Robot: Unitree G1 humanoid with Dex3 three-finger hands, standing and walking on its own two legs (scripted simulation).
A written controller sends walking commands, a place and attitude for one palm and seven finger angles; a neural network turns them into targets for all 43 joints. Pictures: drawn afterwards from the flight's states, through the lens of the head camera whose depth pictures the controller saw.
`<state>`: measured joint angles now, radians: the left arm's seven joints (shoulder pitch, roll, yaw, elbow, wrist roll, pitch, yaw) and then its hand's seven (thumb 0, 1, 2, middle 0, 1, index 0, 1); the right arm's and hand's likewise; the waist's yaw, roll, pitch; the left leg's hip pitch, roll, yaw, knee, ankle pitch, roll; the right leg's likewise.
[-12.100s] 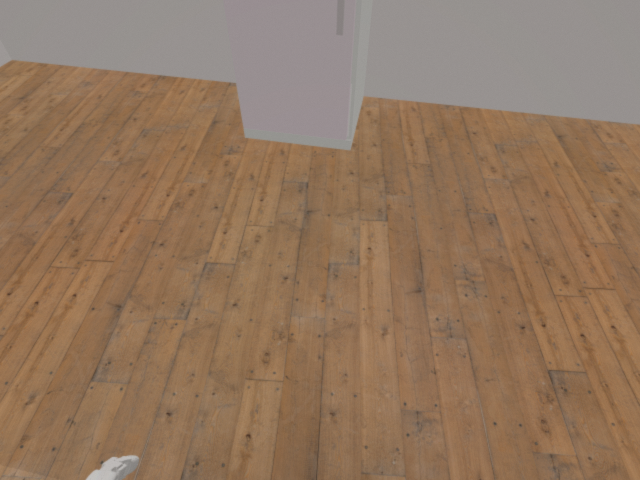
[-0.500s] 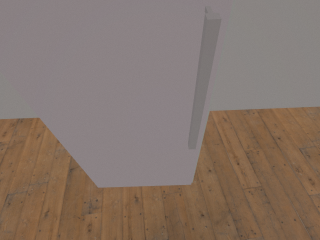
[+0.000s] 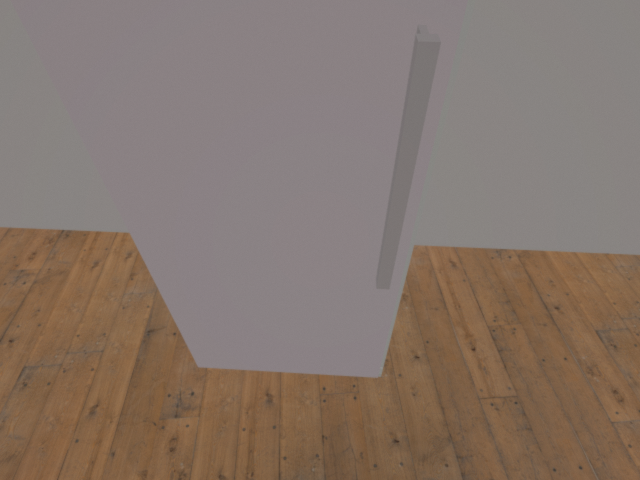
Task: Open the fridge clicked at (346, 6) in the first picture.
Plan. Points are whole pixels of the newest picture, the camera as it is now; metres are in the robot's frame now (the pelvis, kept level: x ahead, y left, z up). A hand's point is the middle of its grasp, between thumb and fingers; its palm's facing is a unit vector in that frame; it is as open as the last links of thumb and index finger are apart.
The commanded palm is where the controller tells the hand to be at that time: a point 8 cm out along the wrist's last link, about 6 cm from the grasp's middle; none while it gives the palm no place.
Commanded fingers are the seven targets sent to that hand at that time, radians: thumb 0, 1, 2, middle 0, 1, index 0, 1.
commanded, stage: come to a stop and stand still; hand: right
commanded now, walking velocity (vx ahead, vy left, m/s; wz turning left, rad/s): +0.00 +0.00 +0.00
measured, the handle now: (398, 185) +0.53 -0.07 +0.10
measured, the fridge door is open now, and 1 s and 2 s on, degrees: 0 0 0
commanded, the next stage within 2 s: look again from close up in 1.60 s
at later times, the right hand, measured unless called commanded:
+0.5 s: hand out of the picture -0.12 -0.23 -0.16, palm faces +0.06 +0.97 -0.22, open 7.4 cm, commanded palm none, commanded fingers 0.00 -0.90 -0.90 0.20 0.30 0.20 0.30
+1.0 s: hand out of the picture -0.13 -0.26 -0.18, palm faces +0.11 +0.98 -0.16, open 7.3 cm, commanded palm none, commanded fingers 0.00 -0.90 -0.90 0.20 0.30 0.20 0.30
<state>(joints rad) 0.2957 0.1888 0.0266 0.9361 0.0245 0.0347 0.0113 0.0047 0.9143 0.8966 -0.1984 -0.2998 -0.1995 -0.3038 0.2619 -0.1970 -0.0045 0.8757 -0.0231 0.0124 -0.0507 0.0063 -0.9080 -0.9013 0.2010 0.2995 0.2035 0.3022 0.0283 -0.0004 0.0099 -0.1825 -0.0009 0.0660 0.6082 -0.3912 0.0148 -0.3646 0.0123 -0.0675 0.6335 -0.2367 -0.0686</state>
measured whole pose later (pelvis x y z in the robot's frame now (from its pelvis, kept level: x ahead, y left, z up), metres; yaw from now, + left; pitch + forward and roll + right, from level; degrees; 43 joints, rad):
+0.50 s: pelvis -0.04 -0.04 +0.01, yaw -2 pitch -2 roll +2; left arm 0.23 0.22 0.02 1.02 0.01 0.02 0.01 0.01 0.91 0.90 -0.20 -0.30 -0.20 -0.30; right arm 0.45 -0.22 -0.01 1.06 -0.03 0.02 -0.03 0.01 -0.91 -0.90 0.20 0.30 0.20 0.30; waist -0.02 0.00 0.00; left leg -0.19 0.00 -0.01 0.48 -0.34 0.03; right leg -0.32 0.08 -0.06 0.38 -0.09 -0.11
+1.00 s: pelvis -0.12 -0.08 +0.01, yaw -3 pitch -3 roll +2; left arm 0.29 0.16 0.02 1.07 0.02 0.03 0.02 0.01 0.91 0.90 -0.20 -0.30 -0.20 -0.30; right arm 0.35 -0.20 -0.04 1.04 -0.03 0.04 -0.03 0.00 -0.91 -0.90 0.20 0.30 0.20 0.30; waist -0.02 0.05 -0.03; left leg -0.33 -0.02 0.00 0.93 -0.43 0.03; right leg -0.31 0.08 -0.09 0.38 -0.06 -0.10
